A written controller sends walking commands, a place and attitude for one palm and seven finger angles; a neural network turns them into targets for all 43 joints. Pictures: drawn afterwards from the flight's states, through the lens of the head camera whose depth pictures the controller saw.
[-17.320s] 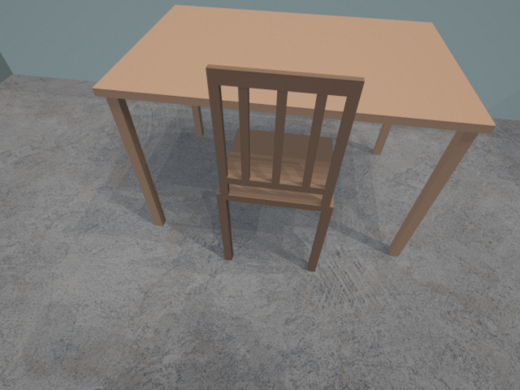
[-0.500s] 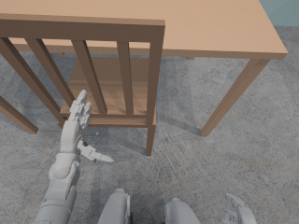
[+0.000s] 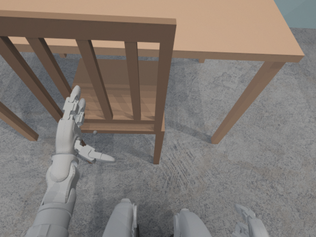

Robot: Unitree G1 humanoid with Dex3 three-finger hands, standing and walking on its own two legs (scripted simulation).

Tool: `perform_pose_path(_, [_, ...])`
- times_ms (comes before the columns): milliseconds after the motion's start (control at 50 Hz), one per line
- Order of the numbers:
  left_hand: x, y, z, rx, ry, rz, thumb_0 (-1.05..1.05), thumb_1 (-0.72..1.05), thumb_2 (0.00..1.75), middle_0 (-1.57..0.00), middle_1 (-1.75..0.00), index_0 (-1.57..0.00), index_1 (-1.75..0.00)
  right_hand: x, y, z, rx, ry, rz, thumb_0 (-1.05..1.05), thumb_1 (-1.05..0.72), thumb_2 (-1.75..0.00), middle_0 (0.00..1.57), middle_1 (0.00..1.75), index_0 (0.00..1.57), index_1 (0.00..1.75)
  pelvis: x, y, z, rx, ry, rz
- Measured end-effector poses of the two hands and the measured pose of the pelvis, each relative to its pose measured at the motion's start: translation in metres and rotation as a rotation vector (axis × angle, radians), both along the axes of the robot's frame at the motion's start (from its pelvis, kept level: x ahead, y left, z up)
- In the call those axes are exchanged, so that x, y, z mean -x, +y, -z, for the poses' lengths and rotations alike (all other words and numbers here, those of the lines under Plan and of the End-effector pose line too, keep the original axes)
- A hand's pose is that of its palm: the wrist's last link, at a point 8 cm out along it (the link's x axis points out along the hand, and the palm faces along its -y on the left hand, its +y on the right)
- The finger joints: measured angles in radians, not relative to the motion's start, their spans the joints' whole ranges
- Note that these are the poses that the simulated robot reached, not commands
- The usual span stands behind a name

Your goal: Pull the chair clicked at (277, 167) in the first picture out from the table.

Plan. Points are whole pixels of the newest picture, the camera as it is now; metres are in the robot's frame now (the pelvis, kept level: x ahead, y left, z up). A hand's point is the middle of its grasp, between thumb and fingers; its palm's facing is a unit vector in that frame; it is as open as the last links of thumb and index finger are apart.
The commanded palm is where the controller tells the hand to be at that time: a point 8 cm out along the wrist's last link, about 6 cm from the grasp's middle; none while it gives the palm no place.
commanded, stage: aim the fingers beside a spindle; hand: left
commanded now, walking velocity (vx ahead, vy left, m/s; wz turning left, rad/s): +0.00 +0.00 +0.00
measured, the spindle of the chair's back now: (99, 87) +0.50 +0.18 +0.03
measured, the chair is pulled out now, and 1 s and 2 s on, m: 0.00 0.00 0.00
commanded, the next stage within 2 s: push the fingers through the gap in 0.46 s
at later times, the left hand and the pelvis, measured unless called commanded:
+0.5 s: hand (100, 138) +0.35 +0.15 +0.02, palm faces -0.04 -1.00 -0.02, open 17.0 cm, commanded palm +0.33 +0.20 +0.02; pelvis +0.00 +0.01 +0.00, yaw +0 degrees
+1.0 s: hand (102, 127) +0.38 +0.15 +0.01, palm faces +0.02 -1.00 -0.01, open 16.9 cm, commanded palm +0.37 +0.20 +0.02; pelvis +0.00 +0.00 +0.00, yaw +0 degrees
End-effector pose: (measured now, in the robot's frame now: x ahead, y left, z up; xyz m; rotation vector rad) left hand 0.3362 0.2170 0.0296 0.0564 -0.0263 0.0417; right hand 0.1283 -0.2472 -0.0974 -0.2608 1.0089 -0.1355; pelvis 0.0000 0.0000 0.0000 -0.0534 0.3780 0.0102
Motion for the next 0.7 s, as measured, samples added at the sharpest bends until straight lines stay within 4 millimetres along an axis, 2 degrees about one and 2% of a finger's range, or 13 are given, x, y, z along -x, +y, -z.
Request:
perform_pose_path(80, [0.000,0.000,0.002,0.013,0.039,0.034,-0.02,-0.50,0.30,-0.06,-0.08,-0.06,-0.08,0.002,0.001,0.000,-0.008,0.009,0.003,0.01,-0.90,-0.90,0.20,0.30,0.20,0.30,0.000,0.002,-0.001,0.004,0.000,-0.004])
perform_pose_path(220, [0.014,-0.021,0.013,0.057,0.085,0.082,-0.02,-0.50,0.30,-0.06,-0.08,-0.06,-0.08,0.000,0.002,-0.006,0.000,-0.003,0.012,0.01,-0.90,-0.90,0.20,0.30,0.20,0.30,-0.002,0.005,-0.004,0.002,-0.003,0.001])
perform_pose_path(340, [0.007,-0.003,-0.002,0.003,-0.016,0.004,-0.02,-0.50,0.30,-0.06,-0.08,-0.06,-0.08,-0.002,0.003,-0.004,0.007,-0.013,-0.004,0.01,-0.90,-0.90,0.20,0.30,0.20,0.30,0.000,0.004,-0.001,0.003,-0.006,0.000])
perform_pose_path(420, [0.002,0.005,-0.004,-0.002,0.001,0.012,-0.02,-0.50,0.30,-0.06,-0.08,-0.06,-0.08,-0.002,0.005,-0.002,-0.006,-0.005,-0.009,0.01,-0.90,-0.90,0.20,0.30,0.20,0.30,0.001,0.004,-0.001,0.007,-0.005,-0.006])
perform_pose_path(540, [0.012,-0.021,0.016,0.056,0.110,0.098,-0.02,-0.50,0.30,-0.05,-0.08,-0.06,-0.07,-0.001,0.007,-0.004,-0.014,-0.003,0.001,0.01,-0.90,-0.90,0.20,0.30,0.20,0.30,0.000,0.006,-0.004,0.006,-0.004,-0.006])
perform_pose_path(600, [0.016,-0.028,0.014,0.061,0.082,0.088,-0.02,-0.50,0.30,-0.06,-0.08,-0.06,-0.08,-0.001,0.007,-0.005,-0.005,-0.010,0.005,0.01,-0.90,-0.90,0.20,0.30,0.20,0.30,0.000,0.006,-0.004,0.003,-0.005,0.000])
perform_pose_path(700, [0.003,-0.010,0.000,0.008,-0.034,0.007,-0.02,-0.50,0.30,-0.06,-0.08,-0.07,-0.08,0.000,0.005,-0.001,0.004,-0.009,-0.009,0.01,-0.90,-0.90,0.20,0.30,0.20,0.30,0.002,0.003,0.002,0.003,0.000,0.000])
